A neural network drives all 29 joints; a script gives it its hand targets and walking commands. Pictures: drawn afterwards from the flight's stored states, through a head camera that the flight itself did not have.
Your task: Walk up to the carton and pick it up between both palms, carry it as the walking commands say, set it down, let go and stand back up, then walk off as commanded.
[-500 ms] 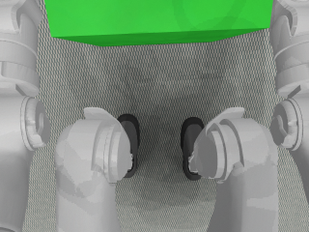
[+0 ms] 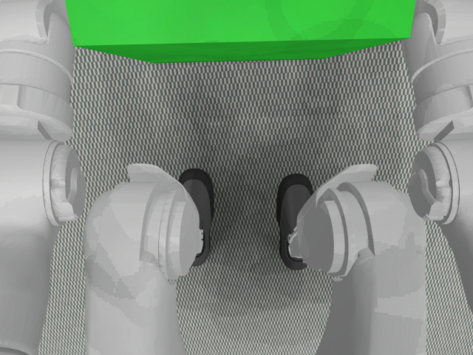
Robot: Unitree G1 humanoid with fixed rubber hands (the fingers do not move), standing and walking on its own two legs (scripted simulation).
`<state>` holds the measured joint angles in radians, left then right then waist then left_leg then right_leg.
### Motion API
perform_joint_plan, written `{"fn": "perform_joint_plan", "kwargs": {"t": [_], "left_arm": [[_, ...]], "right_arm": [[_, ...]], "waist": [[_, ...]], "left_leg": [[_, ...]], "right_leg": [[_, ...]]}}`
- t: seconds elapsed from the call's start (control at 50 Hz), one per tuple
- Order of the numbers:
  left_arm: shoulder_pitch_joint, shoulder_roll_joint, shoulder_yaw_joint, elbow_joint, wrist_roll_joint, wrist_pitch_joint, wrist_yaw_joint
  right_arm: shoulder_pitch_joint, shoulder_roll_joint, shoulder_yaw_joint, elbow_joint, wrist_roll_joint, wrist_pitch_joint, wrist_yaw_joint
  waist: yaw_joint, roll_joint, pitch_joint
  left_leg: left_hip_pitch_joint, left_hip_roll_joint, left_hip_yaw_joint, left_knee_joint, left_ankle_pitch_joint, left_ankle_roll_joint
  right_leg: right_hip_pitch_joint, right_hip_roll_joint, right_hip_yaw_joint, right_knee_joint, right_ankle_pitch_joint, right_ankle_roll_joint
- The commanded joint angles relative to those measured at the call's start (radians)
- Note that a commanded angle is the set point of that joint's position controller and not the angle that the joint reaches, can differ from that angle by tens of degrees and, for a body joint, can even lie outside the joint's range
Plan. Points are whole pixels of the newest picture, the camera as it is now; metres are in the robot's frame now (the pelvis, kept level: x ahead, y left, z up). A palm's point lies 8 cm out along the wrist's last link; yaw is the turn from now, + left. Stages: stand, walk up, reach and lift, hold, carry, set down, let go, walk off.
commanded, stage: reach and lift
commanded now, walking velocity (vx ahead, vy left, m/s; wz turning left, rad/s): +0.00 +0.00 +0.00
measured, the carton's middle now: out of the picture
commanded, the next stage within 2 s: none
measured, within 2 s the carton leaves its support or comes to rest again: leaves its support in 0.70 s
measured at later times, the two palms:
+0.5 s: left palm out of the picture +0.54 +0.22 -0.17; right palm out of the picture +0.55 -0.17 -0.17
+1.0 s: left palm out of the picture +0.55 +0.22 -0.13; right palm out of the picture +0.56 -0.17 -0.13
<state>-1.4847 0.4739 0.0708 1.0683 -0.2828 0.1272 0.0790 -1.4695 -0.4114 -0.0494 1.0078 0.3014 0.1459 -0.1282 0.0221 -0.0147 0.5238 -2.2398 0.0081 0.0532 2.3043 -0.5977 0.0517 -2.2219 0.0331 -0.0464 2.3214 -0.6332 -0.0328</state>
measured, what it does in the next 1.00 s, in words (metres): stands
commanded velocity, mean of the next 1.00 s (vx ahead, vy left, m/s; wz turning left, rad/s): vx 0.00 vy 0.00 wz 0.00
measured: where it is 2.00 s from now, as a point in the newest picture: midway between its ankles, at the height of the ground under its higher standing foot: (245, 234)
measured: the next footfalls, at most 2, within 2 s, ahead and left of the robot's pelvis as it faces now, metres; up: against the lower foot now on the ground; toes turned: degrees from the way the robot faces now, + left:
none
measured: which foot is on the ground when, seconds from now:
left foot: down 0.00-1.00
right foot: down 0.00-1.00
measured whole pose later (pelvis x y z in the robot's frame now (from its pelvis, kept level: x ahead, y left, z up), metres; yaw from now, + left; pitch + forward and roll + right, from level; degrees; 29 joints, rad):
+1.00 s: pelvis -0.01 +0.00 +0.01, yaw +0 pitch +28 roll +0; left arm -1.52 0.48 0.03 1.04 -0.32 0.20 0.07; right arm -1.50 -0.43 -0.06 0.99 0.33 0.21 -0.10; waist 0.03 -0.02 0.53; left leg -2.20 -0.02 0.03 2.26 -0.55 0.03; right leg -2.18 0.06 -0.03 2.27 -0.59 -0.01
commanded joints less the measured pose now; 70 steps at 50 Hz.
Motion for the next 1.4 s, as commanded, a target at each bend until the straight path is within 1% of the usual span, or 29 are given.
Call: {"fn": "perform_joint_plan", "kwargs": {"t": [0.0,0.02,0.06,0.1,0.14,0.32,0.46,0.5,0.56,0.58,0.6,0.62,0.64,0.68,0.7,0.8,0.82,0.9,0.92,1.0,1.04,1.1,1.12,1.16,1.22,1.24,1.26,1.34,1.38], "left_arm": [[-0.354,0.082,-0.031,-0.131,-0.013,-0.045,0.001],[-0.378,0.084,-0.026,-0.173,-0.007,-0.053,0.0],[-0.411,0.056,-0.057,-0.231,-0.04,-0.056,-0.004],[-0.354,0.039,-0.039,-0.175,-0.023,-0.053,-0.003],[-0.403,-0.018,-0.078,-0.182,-0.068,-0.052,-0.011],[-0.493,-0.124,-0.138,-0.228,-0.08,-0.059,-0.018],[-0.669,-0.471,-0.224,-0.284,-0.094,-0.056,-0.101],[-0.661,-0.624,-0.246,-0.201,-0.089,-0.042,-0.143],[-0.719,-0.688,-0.259,-0.298,-0.1,-0.04,-0.171],[-0.7,-0.727,-0.259,-0.265,-0.09,-0.036,-0.18],[-0.747,-0.735,-0.27,-0.333,-0.103,-0.044,-0.184],[-0.735,-0.73,-0.264,-0.331,-0.098,-0.039,-0.189],[-0.758,-0.754,-0.276,-0.325,-0.107,-0.032,-0.191],[-0.737,-0.752,-0.26,-0.313,-0.089,-0.018,-0.194],[-0.757,-0.764,-0.27,-0.364,-0.113,-0.023,-0.193],[-0.727,-0.746,-0.278,-0.459,-0.124,0.004,-0.172],[-0.759,-0.74,-0.293,-0.476,-0.135,0.008,-0.171],[-0.764,-0.779,-0.263,-0.41,-0.081,0.044,-0.193],[-0.768,-0.724,-0.245,-0.462,-0.072,0.036,-0.203],[-0.74,-0.777,-0.267,-0.391,-0.076,0.074,-0.222],[-0.733,-0.812,-0.245,-0.388,-0.05,0.092,-0.231],[-0.764,-0.86,-0.264,-0.438,-0.041,0.11,-0.254],[-0.738,-0.867,-0.259,-0.408,-0.053,0.117,-0.256],[-0.847,-0.849,-0.279,-0.589,-0.07,0.114,-0.248],[-0.866,-0.893,-0.306,-0.58,-0.088,0.151,-0.236],[-0.843,-0.877,-0.3,-0.591,-0.075,0.16,-0.236],[-0.779,-0.92,-0.299,-0.491,-0.064,0.18,-0.237],[-0.795,-0.955,-0.276,-0.539,-0.046,0.198,-0.251],[-0.791,-0.98,-0.304,-0.54,-0.051,0.214,-0.258]], "right_arm": [[-0.394,-0.038,0.046,-0.162,0.028,-0.043,-0.005],[-0.405,-0.031,0.044,-0.183,0.03,-0.046,-0.006],[-0.4,-0.005,0.052,-0.194,0.02,-0.05,-0.006],[-0.381,-0.008,0.053,-0.164,0.019,-0.045,-0.002],[-0.424,0.033,0.105,-0.175,0.033,-0.048,0.005],[-0.513,0.166,0.171,-0.192,0.097,-0.052,0.026],[-0.667,0.513,0.241,-0.234,0.097,-0.061,0.112],[-0.693,0.653,0.266,-0.202,0.091,-0.054,0.148],[-0.715,0.727,0.253,-0.223,0.085,-0.047,0.179],[-0.726,0.76,0.272,-0.215,0.091,-0.048,0.187],[-0.739,0.757,0.252,-0.237,0.084,-0.048,0.19],[-0.755,0.804,0.265,-0.255,0.085,-0.039,0.193],[-0.746,0.788,0.255,-0.252,0.085,-0.047,0.191],[-0.784,0.802,0.258,-0.261,0.09,-0.033,0.198],[-0.804,0.781,0.255,-0.306,0.082,-0.044,0.194],[-0.846,0.766,0.294,-0.482,0.117,-0.031,0.164],[-0.848,0.749,0.281,-0.451,0.107,-0.016,0.16],[-0.779,0.789,0.241,-0.336,0.054,0.018,0.177],[-0.791,0.851,0.264,-0.388,0.064,0.031,0.173],[-0.804,0.855,0.242,-0.38,0.035,0.053,0.176],[-0.837,0.862,0.246,-0.434,0.046,0.06,0.179],[-0.824,0.872,0.207,-0.424,0.014,0.074,0.194],[-0.804,0.895,0.208,-0.427,0.004,0.084,0.206],[-0.833,0.896,0.222,-0.494,0.006,0.094,0.201],[-0.865,0.856,0.189,-0.521,0.005,0.114,0.199],[-0.887,0.859,0.2,-0.554,0.005,0.121,0.206],[-0.865,0.835,0.189,-0.494,-0.017,0.129,0.212],[-0.884,0.904,0.194,-0.56,-0.037,0.159,0.25],[-0.83,0.887,0.185,-0.522,-0.056,0.173,0.262]], "waist": [[0.039,0.007,-1.551],[0.061,0.03,-1.577],[0.006,0.011,-1.624],[0.033,0.002,-1.559],[0.017,-0.028,-1.593],[0.048,0.013,-1.6],[0.017,0.001,-1.629],[0.037,-0.002,-1.512],[0.029,-0.026,-1.575],[0.054,-0.018,-1.54],[0.031,-0.009,-1.563],[0.051,-0.033,-1.582],[0.016,-0.018,-1.582],[0.062,0.002,-1.581],[0.035,-0.014,-1.646],[0.073,-0.003,-1.885],[0.039,-0.012,-1.879],[0.029,0.003,-1.723],[0.096,-0.046,-1.818],[0.05,-0.042,-1.815],[0.089,0.001,-1.827],[0.044,0.06,-1.841],[0.044,0.009,-1.841],[0.028,0.016,-2.035],[-0.02,0.083,-2.108],[-0.006,0.073,-2.132],[-0.026,0.086,-2.032],[0.01,0.055,-2.093],[-0.046,0.059,-2.11]], "left_leg": [[0.752,-0.018,-0.064,-0.174,0.497,-0.04],[0.77,-0.028,-0.055,-0.174,0.499,-0.044],[0.795,-0.029,-0.073,-0.183,0.512,-0.041],[0.738,-0.027,-0.066,-0.184,0.487,-0.045],[0.755,-0.032,-0.069,-0.182,0.501,-0.041],[0.812,-0.041,-0.061,-0.203,0.506,-0.037],[0.817,-0.064,-0.069,-0.204,0.509,-0.035],[0.744,-0.067,-0.065,-0.189,0.486,-0.026],[0.789,-0.073,-0.064,-0.191,0.498,-0.024],[0.757,-0.071,-0.049,-0.181,0.487,-0.029],[0.751,-0.074,-0.047,-0.166,0.49,-0.025],[0.778,-0.078,-0.055,-0.168,0.514,-0.016],[0.795,-0.071,-0.065,-0.178,0.518,-0.025],[0.804,-0.074,-0.05,-0.187,0.492,-0.028],[0.823,-0.077,-0.054,-0.186,0.517,-0.028],[0.917,-0.099,-0.042,-0.193,0.615,-0.028],[0.934,-0.102,-0.044,-0.196,0.614,-0.026],[0.843,-0.084,-0.044,-0.235,0.45,-0.03],[0.864,-0.084,-0.028,-0.227,0.499,-0.022],[0.825,-0.079,-0.022,-0.253,0.417,-0.02],[0.818,-0.085,-0.008,-0.275,0.41,-0.022],[0.86,-0.075,-0.027,-0.28,0.425,-0.031],[0.887,-0.08,-0.034,-0.294,0.411,-0.029],[0.964,-0.089,-0.029,-0.279,0.488,-0.041],[1.074,-0.089,-0.052,-0.314,0.486,-0.047],[1.11,-0.096,-0.055,-0.321,0.524,-0.047],[1.1,-0.085,-0.065,-0.33,0.478,-0.052],[1.11,-0.097,-0.067,-0.367,0.485,-0.051],[1.114,-0.091,-0.07,-0.355,0.501,-0.066]], "right_leg": [[0.686,0.016,0.052,-0.184,0.468,0.032],[0.705,0.02,0.058,-0.189,0.466,0.034],[0.738,0.023,0.045,-0.175,0.503,0.028],[0.722,0.023,0.049,-0.177,0.474,0.024],[0.76,0.022,0.055,-0.185,0.495,0.026],[0.727,0.037,0.05,-0.204,0.475,0.028],[0.725,0.054,0.027,-0.179,0.485,0.022],[0.7,0.06,0.041,-0.186,0.471,0.019],[0.692,0.067,0.017,-0.176,0.472,0.019],[0.7,0.069,0.033,-0.189,0.472,0.01],[0.687,0.07,0.037,-0.179,0.471,0.008],[0.668,0.073,0.028,-0.169,0.476,0.016],[0.704,0.074,0.023,-0.175,0.51,0.006],[0.673,0.075,0.022,-0.18,0.461,0.008],[0.716,0.073,0.013,-0.174,0.493,0.015],[0.871,0.089,0.024,-0.182,0.608,0.011],[0.854,0.087,0.016,-0.184,0.583,0.018],[0.76,0.076,0.011,-0.229,0.437,0.009],[0.834,0.08,0.022,-0.226,0.477,0.024],[0.834,0.08,0.005,-0.243,0.416,0.022],[0.829,0.089,0.01,-0.265,0.404,0.017],[0.779,0.082,0.012,-0.279,0.408,0.006],[0.741,0.085,-0.009,-0.275,0.371,0.016],[0.85,0.086,-0.004,-0.279,0.456,0.013],[0.813,0.088,-0.012,-0.309,0.415,-0.002],[0.789,0.089,-0.035,-0.301,0.427,0.016],[0.709,0.083,-0.036,-0.318,0.353,0.004],[0.733,0.084,-0.034,-0.343,0.357,0.009],[0.746,0.086,-0.038,-0.35,0.383,0.005]]}}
